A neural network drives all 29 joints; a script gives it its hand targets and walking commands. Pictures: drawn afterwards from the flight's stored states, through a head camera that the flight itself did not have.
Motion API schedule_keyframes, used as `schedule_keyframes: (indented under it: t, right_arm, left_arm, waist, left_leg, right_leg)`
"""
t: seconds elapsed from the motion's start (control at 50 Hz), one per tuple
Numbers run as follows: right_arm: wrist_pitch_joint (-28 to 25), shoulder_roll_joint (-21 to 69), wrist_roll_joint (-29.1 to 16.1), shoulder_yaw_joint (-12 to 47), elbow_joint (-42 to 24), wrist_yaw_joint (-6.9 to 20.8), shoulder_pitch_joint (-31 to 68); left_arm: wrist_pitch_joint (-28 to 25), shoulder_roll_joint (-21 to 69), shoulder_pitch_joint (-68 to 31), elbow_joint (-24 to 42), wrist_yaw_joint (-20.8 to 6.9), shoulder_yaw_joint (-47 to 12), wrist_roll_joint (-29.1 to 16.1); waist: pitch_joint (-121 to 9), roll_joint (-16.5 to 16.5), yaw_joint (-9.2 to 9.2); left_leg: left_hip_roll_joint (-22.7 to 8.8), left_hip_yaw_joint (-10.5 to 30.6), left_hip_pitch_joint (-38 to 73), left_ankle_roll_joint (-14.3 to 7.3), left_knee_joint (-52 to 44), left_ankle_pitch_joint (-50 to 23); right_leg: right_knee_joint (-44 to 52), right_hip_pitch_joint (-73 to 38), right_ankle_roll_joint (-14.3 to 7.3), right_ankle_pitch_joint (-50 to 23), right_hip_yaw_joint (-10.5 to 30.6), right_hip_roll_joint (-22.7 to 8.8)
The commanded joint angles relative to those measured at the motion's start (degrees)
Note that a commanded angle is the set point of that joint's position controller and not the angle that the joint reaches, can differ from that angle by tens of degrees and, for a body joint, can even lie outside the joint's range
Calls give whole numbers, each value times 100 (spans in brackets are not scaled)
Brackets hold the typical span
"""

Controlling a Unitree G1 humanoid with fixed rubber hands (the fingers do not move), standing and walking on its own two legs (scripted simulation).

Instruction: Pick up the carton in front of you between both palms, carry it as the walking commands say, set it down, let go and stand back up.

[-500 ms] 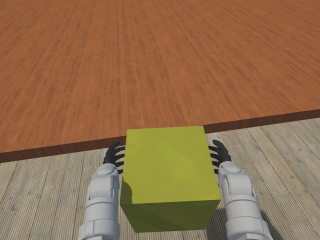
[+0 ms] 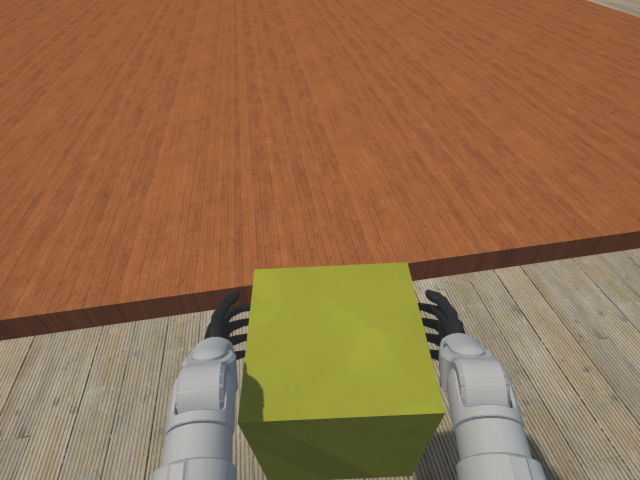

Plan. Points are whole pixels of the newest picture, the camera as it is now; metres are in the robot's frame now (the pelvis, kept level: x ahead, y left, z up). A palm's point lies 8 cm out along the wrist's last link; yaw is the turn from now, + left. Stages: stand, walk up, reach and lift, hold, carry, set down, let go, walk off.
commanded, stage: reach and lift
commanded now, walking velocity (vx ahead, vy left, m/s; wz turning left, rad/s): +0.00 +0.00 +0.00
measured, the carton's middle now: (335, 376) +0.28 +0.00 -0.04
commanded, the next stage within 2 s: hold in 0.08 s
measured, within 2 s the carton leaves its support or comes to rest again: neither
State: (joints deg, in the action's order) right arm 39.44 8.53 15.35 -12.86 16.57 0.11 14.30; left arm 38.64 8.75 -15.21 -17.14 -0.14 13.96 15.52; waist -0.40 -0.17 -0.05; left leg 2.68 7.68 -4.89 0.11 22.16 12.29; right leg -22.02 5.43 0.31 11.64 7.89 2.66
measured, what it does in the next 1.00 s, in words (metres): stands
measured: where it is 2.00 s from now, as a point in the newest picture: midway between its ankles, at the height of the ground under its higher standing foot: outside the picture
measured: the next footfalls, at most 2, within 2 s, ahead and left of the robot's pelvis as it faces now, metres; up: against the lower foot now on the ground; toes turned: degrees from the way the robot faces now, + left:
left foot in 1.92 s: +0.38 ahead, +0.13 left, +0.00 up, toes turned +10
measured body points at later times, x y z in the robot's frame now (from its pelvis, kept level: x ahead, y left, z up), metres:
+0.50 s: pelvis -0.01 +0.00 +0.00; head -0.06 +0.00 +0.45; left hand +0.29 +0.15 +0.04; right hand +0.29 -0.15 +0.04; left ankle +0.00 +0.12 -0.74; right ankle +0.01 -0.13 -0.74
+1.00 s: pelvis -0.01 +0.00 +0.00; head -0.05 +0.00 +0.45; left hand +0.29 +0.15 +0.04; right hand +0.29 -0.15 +0.04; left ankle +0.00 +0.12 -0.74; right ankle +0.01 -0.13 -0.74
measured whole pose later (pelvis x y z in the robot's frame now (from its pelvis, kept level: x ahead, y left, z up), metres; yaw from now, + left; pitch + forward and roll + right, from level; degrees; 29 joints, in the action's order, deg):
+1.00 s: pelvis -0.01 +0.00 +0.00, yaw +0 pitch -7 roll +0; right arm 44.0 8.7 15.6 -12.7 13.0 0.6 15.1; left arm 43.1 8.9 -16.0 -13.7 -0.6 13.7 15.9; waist 0.8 -0.1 0.0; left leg 2.5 7.2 -2.3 0.1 21.2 11.5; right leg -20.9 2.7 0.3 10.9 7.2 2.4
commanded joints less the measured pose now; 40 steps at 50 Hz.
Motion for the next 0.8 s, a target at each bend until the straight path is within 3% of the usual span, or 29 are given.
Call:
schedule_keyframes:
  t: [0.0, 0.16, 0.28, 0.52, 0.78]
  right_arm:
    - [-179, 5335, -1408, 3078, -307, 1333, 2815]
    - [74, 5343, -1638, 3456, -900, 1284, 2773]
    - [289, 5096, -1402, 3039, -514, 1291, 2789]
    - [207, 5280, -1419, 3054, -382, 1331, 3383]
    - [219, 5249, -1418, 3041, -453, 1321, 3206]
  left_arm:
    - [-68, 5434, -2517, 83, -1349, -3094, -1377]
    - [177, 5379, -2477, 672, -1314, -3468, -1593]
    - [379, 5134, -2526, 329, -1321, -3067, -1367]
    - [292, 5299, -3141, 186, -1386, -3089, -1398]
    - [306, 5268, -2965, 252, -1366, -3073, -1379]
  waist:
    - [-1358, 0, 5]
    - [-1577, 3, 1]
    - [-748, -3, 5]
    - [-1032, 9, 6]
    - [-1132, 7, 8]
  left_leg:
    - [240, -307, 269, 112, -253, -1411]
    - [230, -276, 499, 123, -330, -1696]
    - [210, -331, 190, 69, -483, -655]
    - [185, -372, 122, 55, -376, -341]
    - [206, -360, 267, 72, -386, -754]
  right_leg:
    - [221, -444, 67, -1303, -315, 253]
    - [309, -688, 93, -1601, -298, 255]
    - [459, -372, 39, -586, -356, 219]
    - [350, -390, 18, -316, -382, 191]
    - [361, -514, 37, -707, -366, 204]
